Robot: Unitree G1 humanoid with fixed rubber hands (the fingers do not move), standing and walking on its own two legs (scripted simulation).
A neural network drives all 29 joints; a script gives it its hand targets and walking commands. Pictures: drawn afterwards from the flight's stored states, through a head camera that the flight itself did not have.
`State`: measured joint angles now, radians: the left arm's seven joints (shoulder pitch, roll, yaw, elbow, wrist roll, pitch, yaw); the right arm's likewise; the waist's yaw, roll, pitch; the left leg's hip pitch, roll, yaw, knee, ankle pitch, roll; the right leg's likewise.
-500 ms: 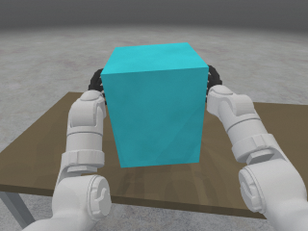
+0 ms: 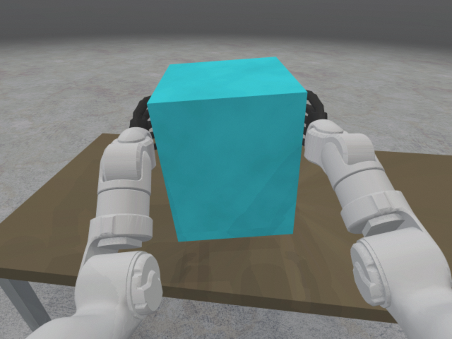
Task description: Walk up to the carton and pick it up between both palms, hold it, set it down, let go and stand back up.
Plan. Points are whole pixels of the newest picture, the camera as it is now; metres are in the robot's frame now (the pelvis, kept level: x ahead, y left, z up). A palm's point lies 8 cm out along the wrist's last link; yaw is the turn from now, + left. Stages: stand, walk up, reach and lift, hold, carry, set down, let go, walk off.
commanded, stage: hold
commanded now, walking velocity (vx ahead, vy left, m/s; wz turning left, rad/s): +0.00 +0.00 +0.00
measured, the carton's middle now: (228, 145) +0.39 +0.00 +0.24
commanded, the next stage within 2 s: none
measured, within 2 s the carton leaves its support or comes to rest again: neither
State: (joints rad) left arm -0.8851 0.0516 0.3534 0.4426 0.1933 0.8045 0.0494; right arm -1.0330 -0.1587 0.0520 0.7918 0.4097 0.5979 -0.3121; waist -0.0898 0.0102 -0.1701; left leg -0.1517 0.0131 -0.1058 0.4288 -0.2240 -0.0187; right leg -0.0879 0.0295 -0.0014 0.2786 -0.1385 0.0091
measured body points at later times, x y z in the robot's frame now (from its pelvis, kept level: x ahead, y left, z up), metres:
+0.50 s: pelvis +0.00 +0.00 +0.00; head -0.09 +0.02 +0.44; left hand +0.39 +0.14 +0.27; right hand +0.38 -0.15 +0.28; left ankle +0.01 +0.13 -0.75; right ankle +0.01 -0.13 -0.75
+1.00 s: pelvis +0.00 +0.00 +0.00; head -0.09 +0.02 +0.44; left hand +0.39 +0.14 +0.27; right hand +0.38 -0.15 +0.28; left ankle +0.01 +0.13 -0.75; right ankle +0.01 -0.13 -0.75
